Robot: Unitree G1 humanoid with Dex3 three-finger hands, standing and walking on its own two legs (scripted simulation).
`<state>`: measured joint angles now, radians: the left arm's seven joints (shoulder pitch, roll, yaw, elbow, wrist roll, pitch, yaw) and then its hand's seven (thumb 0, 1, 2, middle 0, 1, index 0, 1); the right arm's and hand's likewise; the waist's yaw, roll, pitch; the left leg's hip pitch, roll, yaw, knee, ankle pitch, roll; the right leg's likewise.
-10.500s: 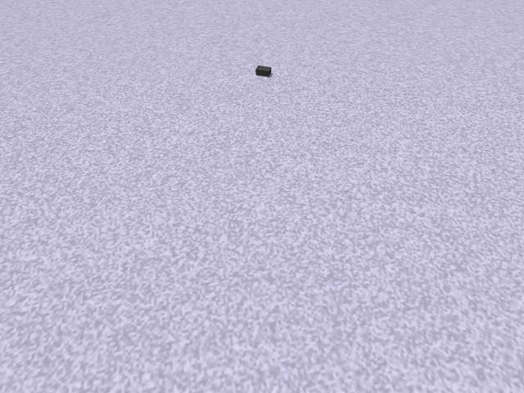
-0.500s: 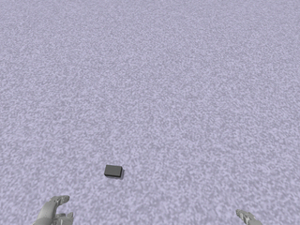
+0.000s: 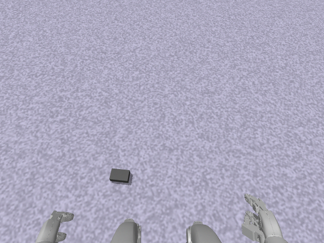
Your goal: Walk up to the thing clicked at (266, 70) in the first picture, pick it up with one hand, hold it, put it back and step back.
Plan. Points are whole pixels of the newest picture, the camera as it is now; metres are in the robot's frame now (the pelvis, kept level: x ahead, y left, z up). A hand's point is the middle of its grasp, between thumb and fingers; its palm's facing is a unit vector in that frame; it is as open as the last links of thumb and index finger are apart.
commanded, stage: rise first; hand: left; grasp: from above
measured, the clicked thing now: (120, 175) +0.47 +0.23 -0.68
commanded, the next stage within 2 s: none
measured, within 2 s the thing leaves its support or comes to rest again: neither
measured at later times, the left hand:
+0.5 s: hand (85, 217) +0.21 +0.27 -0.30, palm faces -0.43 -0.58 -0.69, open 13.8 cm
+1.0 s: hand (97, 194) +0.32 +0.28 -0.45, palm faces -0.51 -0.15 -0.85, open 13.5 cm
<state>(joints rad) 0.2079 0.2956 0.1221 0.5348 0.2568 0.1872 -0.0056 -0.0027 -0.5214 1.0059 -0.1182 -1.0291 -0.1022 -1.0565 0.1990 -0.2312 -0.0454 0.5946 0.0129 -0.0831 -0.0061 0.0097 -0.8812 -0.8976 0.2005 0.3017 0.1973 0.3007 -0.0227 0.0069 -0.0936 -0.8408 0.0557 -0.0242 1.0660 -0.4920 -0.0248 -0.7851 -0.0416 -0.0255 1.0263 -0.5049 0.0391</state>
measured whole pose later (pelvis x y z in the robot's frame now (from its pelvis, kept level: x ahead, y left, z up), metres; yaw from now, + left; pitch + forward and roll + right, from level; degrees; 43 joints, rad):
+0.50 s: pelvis -0.04 +0.00 -0.15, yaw -1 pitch +31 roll -3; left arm -0.11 0.43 0.10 0.64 0.61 -0.02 0.06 0.00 -0.51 0.95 -0.17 -0.99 -0.17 -1.01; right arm 0.08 -0.27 -0.05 0.62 0.00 -0.17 0.03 0.01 -0.92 -0.91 0.20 0.30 0.20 0.30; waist -0.03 0.01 -0.18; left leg -1.59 0.05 -0.06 1.70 -0.65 -0.03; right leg -1.53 -0.04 -0.01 1.68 -0.69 0.04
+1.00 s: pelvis -0.09 +0.00 -0.31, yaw -5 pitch +32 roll -6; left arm -0.65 0.67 0.13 1.07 1.05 -0.30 0.15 0.00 -0.44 0.95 -0.18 -0.91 -0.18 -0.92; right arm 0.14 -0.26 -0.04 0.76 -0.06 -0.03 0.08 0.01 -0.91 -0.91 0.20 0.30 0.20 0.30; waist -0.10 0.00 -0.08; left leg -2.14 0.04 -0.14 2.21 -0.65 -0.04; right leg -2.06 0.00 -0.02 2.16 -0.68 0.05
